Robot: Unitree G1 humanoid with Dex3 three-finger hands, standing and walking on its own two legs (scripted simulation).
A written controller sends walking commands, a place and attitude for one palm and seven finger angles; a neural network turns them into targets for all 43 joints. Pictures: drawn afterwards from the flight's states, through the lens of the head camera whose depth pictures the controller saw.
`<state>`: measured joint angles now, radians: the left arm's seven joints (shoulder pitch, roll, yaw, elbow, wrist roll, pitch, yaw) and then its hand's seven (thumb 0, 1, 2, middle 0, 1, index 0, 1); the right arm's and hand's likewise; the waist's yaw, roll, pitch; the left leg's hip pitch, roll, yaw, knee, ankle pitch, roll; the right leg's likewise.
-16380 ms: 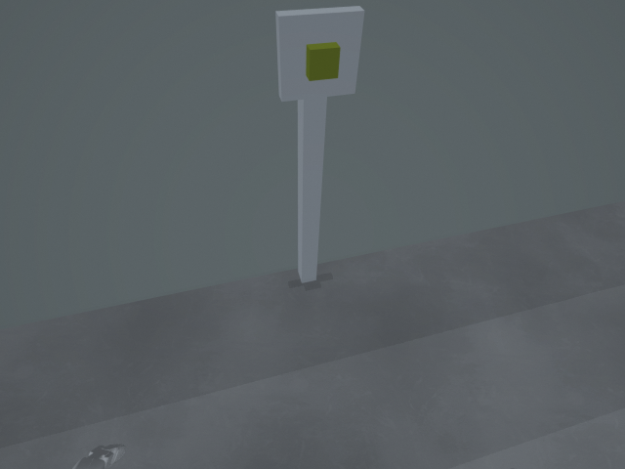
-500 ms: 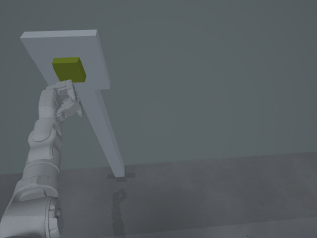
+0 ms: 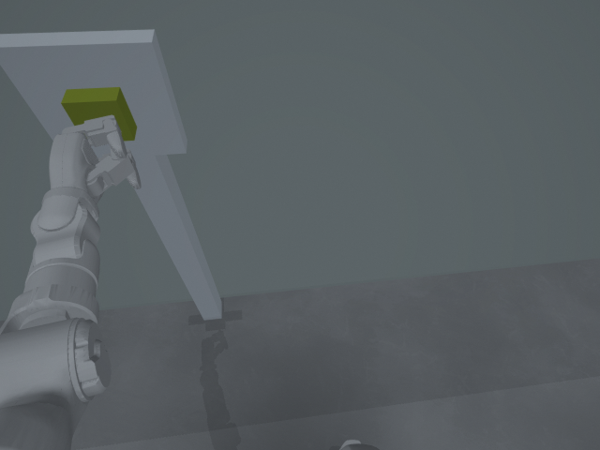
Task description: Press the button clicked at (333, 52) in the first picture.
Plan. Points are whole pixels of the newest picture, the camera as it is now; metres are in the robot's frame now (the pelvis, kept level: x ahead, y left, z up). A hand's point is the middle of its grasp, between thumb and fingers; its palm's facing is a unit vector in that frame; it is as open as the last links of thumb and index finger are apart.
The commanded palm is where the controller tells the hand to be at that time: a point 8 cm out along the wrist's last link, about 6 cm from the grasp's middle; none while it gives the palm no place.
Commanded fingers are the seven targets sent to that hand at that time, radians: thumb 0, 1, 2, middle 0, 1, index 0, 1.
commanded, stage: press the button with the knuckle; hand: left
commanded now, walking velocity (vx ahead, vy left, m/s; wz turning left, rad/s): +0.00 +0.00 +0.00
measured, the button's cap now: (102, 114) +0.53 +0.25 +0.14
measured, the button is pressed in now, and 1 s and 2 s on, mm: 0 9 0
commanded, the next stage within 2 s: hold the button down briefly in 0.54 s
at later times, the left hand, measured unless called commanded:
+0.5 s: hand (123, 153) +0.48 +0.22 +0.12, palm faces +0.09 -1.00 -0.03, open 2.8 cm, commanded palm +0.47 +0.27 +0.11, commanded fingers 0.00 0.90 0.90 -1.30 -1.50 -1.30 -1.50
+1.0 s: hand (121, 152) +0.48 +0.22 +0.12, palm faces +0.08 -1.00 -0.03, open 2.8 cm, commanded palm +0.48 +0.27 +0.11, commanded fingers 0.00 0.90 0.90 -1.30 -1.50 -1.30 -1.50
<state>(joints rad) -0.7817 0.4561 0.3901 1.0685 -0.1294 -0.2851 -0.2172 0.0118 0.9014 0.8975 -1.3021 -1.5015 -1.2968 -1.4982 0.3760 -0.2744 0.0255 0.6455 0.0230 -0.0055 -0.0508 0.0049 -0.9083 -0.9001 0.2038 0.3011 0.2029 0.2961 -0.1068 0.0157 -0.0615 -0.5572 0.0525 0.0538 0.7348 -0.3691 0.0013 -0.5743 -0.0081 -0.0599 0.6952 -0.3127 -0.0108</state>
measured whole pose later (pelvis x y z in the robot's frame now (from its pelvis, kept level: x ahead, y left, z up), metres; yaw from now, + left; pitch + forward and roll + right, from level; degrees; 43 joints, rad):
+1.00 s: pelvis -0.03 +0.00 -0.01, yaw +1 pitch +16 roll -2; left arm -1.07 0.62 0.38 1.33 -0.07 -0.31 -0.25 -0.03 0.75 0.96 -1.30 -1.50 -1.39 -1.50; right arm 0.42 -0.30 0.06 0.68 0.00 -0.05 -0.06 0.00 -0.91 -0.90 0.21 0.30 0.20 0.30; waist -0.18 0.01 -0.05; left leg -0.77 0.05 0.00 0.84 -0.35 0.00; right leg -0.75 -0.01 -0.10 0.75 -0.28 -0.01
